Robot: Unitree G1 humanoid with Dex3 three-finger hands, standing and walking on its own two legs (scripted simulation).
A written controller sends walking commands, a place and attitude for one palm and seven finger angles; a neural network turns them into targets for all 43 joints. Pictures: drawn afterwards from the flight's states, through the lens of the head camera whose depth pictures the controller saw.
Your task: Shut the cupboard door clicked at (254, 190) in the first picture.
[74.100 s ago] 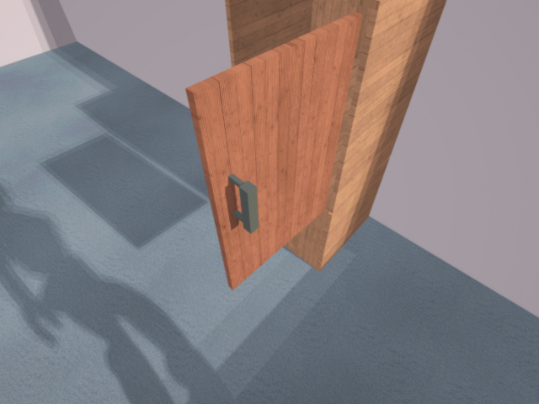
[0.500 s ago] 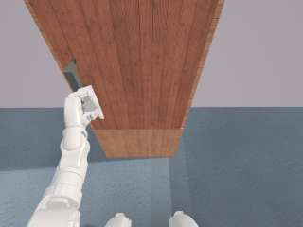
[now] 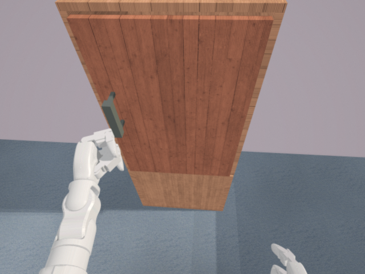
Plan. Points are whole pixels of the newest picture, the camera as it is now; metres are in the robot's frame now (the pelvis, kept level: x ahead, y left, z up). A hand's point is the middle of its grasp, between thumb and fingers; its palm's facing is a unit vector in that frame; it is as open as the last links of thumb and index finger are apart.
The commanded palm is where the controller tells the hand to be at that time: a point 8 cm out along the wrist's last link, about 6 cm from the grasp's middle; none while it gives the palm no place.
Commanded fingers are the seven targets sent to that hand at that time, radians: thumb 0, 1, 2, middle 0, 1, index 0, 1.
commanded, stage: draw the hand back to the body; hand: left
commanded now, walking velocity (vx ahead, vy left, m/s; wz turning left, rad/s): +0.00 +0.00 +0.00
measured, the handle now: (115, 115) +0.50 +0.21 +0.05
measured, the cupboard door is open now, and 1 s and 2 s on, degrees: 0 0 0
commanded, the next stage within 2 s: step back with the hand held close in 1.32 s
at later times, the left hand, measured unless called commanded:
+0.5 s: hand (59, 183) +0.25 +0.22 +0.14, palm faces +0.25 -0.93 -0.28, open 3.3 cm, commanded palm +0.21 +0.26 +0.16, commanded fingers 0.00 0.90 0.90 -0.78 -0.93 -0.78 -0.93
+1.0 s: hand out of the picture +0.19 +0.29 +0.21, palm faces +0.48 -0.77 -0.42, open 6.6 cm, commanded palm +0.15 +0.32 +0.22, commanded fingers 0.00 0.90 0.90 -0.20 -0.30 -0.20 -0.30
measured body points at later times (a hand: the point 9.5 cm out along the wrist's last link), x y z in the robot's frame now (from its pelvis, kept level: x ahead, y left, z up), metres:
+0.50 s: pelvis +0.00 +0.01 +0.04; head -0.02 -0.01 +0.48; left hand +0.23 +0.27 +0.16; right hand +0.19 -0.21 -0.04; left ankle +0.00 +0.14 -0.70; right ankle -0.01 -0.11 -0.70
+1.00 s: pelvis +0.01 +0.02 +0.04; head -0.02 -0.01 +0.49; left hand +0.16 +0.33 +0.23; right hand +0.20 -0.19 -0.04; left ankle +0.00 +0.14 -0.70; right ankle -0.01 -0.11 -0.70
